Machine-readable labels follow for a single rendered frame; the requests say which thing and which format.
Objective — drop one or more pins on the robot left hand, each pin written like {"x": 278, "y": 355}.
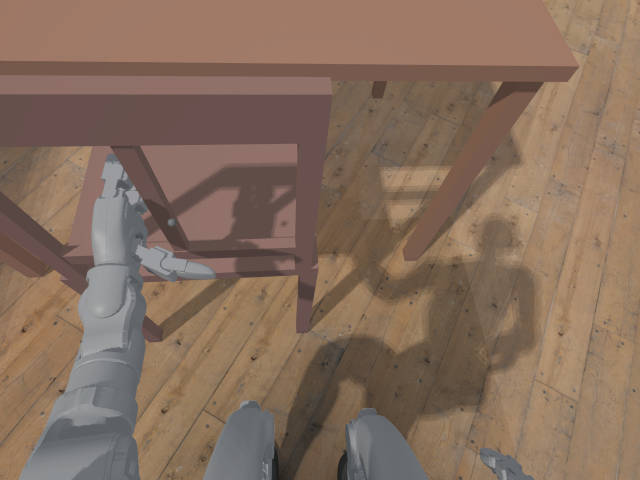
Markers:
{"x": 117, "y": 220}

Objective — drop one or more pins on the left robot forearm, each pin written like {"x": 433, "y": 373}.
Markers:
{"x": 100, "y": 394}

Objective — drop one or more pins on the right robot shin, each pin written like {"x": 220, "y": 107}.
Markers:
{"x": 350, "y": 472}

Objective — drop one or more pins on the robot left upper arm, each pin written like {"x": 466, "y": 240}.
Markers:
{"x": 109, "y": 456}

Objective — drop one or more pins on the robot right hand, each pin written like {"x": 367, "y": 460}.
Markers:
{"x": 506, "y": 467}

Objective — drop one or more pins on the table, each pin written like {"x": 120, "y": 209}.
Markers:
{"x": 515, "y": 42}

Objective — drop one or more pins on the chair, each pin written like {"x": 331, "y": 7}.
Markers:
{"x": 236, "y": 161}

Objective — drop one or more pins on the robot left thigh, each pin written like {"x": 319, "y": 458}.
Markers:
{"x": 246, "y": 441}

